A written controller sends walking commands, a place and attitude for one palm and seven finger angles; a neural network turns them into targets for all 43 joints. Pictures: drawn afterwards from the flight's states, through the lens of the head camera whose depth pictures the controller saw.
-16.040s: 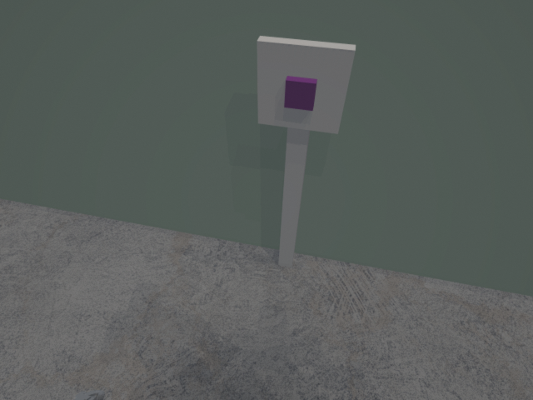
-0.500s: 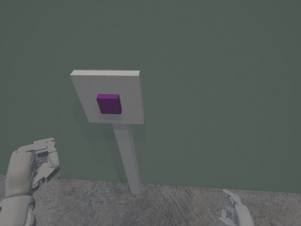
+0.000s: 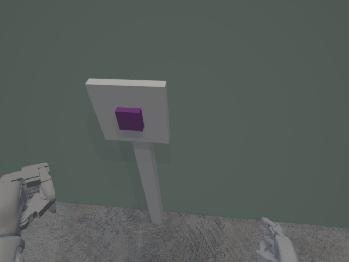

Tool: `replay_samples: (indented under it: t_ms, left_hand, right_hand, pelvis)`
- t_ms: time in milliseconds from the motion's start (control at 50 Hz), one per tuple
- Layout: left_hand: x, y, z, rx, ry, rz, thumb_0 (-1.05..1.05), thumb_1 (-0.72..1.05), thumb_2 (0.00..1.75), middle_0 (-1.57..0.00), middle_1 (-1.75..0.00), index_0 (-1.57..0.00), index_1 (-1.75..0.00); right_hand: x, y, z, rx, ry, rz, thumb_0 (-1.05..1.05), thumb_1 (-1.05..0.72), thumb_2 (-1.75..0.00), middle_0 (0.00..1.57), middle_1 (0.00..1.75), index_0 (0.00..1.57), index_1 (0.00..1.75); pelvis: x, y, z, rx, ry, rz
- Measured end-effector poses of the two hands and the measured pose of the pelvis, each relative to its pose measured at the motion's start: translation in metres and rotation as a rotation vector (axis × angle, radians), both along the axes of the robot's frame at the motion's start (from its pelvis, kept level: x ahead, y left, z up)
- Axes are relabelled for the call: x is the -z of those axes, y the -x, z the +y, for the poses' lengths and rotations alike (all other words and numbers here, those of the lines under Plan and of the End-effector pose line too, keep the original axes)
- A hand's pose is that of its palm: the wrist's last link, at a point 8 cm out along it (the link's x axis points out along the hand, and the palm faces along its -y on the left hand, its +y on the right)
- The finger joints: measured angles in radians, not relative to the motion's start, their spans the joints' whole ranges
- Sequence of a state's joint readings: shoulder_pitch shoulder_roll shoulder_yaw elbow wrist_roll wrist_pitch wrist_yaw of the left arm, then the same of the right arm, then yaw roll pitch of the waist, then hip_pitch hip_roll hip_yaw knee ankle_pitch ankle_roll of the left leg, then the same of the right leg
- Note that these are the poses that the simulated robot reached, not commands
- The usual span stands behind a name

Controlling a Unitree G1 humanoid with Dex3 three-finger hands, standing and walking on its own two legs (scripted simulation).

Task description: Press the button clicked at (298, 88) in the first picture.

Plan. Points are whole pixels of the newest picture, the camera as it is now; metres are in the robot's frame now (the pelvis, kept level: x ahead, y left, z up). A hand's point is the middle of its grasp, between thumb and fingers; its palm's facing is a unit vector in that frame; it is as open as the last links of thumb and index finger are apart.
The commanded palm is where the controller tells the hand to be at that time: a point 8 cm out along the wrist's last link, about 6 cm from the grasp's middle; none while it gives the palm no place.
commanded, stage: step back with the hand held close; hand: left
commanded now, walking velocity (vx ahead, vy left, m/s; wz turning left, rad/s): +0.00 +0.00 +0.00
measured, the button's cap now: (130, 118) +0.47 +0.19 +0.08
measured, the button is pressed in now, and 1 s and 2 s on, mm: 0 0 0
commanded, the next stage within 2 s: stop stepping back and stand still in 1.28 s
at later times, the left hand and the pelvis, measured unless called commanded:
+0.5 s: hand (45, 197) +0.17 +0.25 +0.15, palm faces +0.24 -0.83 -0.51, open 3.1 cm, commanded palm +0.11 +0.30 +0.17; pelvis -0.03 +0.02 +0.00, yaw -2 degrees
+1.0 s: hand out of the picture +0.10 +0.29 +0.16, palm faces +0.36 -0.82 -0.44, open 3.1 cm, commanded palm +0.02 +0.33 +0.17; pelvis -0.11 +0.05 -0.02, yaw +0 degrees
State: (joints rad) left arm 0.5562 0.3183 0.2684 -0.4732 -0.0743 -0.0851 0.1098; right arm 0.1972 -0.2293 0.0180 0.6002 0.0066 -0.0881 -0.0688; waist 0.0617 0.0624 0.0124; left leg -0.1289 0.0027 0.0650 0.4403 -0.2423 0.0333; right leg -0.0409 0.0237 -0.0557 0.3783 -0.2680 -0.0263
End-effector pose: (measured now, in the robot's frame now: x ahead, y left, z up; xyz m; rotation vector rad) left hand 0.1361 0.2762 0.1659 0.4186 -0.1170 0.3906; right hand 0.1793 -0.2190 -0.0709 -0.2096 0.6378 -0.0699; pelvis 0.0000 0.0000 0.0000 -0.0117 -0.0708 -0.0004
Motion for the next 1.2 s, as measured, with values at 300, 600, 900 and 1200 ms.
replay_samples:
  t_ms: [300,600,900,1200]
  left_hand:
    - [0.000,-0.021,0.008,0.069,-0.077,0.053,0.01,0.89,0.90,-1.30,-1.50,-1.31,-1.50]
    - [-0.011,0.015,0.025,0.139,-0.166,-0.010,0.01,0.89,0.90,-1.30,-1.50,-1.30,-1.50]
    - [-0.002,0.071,0.035,0.115,-0.097,-0.140,0.01,0.89,0.90,-1.30,-1.50,-1.31,-1.50]
    - [-0.009,0.112,0.049,0.160,-0.087,-0.122,0.01,0.89,0.90,-1.30,-1.50,-1.31,-1.50]
  right_hand:
    - [0.007,0.020,-0.006,0.070,0.002,0.096,0.01,-0.90,-0.90,0.20,0.30,0.20,0.30]
    - [0.000,0.060,0.001,0.115,0.059,0.095,0.01,-0.90,-0.90,0.20,0.30,0.20,0.30]
    - [0.009,0.119,0.020,0.074,0.096,0.106,0.01,-0.90,-0.90,0.20,0.30,0.20,0.30]
    - [-0.005,0.167,0.044,0.043,0.081,0.102,0.01,-0.90,-0.90,0.20,0.30,0.20,0.30]
  pelvis:
    - [-0.001,0.010,0.010,0.033,0.008,0.067]
    - [0.008,0.045,0.026,0.035,0.007,0.081]
    - [0.019,0.092,0.040,0.017,0.043,0.060]
    - [0.004,0.143,0.046,0.040,0.076,0.167]
